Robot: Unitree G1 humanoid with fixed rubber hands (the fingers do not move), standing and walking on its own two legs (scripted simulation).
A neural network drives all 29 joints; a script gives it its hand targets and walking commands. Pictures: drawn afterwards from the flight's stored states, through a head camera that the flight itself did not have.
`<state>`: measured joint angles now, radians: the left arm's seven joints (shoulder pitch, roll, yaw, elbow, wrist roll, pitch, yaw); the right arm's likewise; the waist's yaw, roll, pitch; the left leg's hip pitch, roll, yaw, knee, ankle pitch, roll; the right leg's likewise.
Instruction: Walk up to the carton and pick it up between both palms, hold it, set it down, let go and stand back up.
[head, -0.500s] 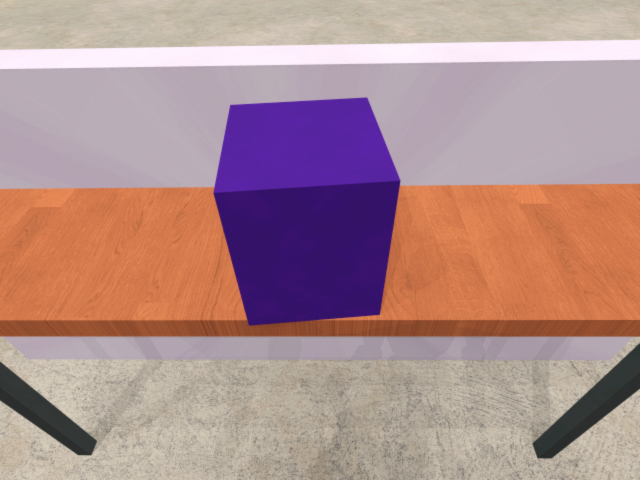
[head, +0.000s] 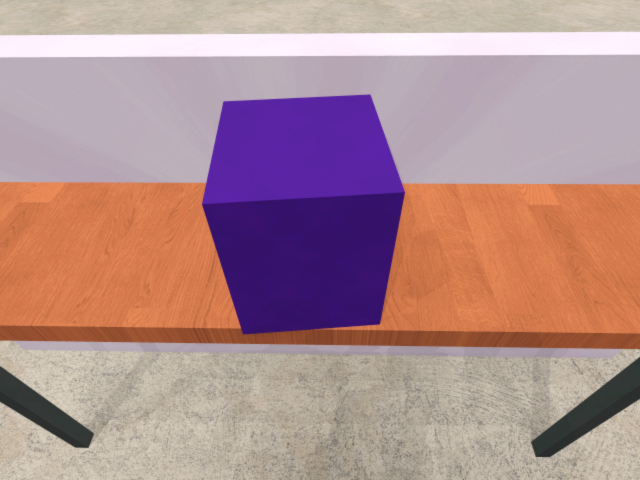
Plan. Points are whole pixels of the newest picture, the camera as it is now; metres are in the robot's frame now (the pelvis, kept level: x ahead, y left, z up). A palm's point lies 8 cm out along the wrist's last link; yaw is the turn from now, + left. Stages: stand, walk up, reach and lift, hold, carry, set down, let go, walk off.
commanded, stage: stand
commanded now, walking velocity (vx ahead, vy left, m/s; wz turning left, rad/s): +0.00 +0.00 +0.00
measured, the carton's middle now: (305, 217) +0.44 +0.05 +0.10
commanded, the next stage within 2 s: none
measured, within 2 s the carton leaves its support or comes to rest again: neither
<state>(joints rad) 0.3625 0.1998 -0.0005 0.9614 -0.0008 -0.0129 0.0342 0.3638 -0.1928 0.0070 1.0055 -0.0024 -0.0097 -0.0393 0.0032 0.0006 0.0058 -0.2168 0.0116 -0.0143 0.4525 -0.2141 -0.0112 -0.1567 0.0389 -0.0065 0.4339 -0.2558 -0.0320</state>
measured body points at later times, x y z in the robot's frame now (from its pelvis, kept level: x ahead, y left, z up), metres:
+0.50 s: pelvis +0.01 +0.00 +0.00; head +0.00 +0.00 +0.45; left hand +0.02 +0.24 -0.15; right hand +0.01 -0.23 -0.15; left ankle +0.02 +0.13 -0.74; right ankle -0.01 -0.10 -0.74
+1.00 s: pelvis +0.00 +0.01 +0.00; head +0.00 +0.01 +0.45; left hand +0.00 +0.24 -0.15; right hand -0.01 -0.23 -0.15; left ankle +0.02 +0.13 -0.74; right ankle -0.01 -0.10 -0.74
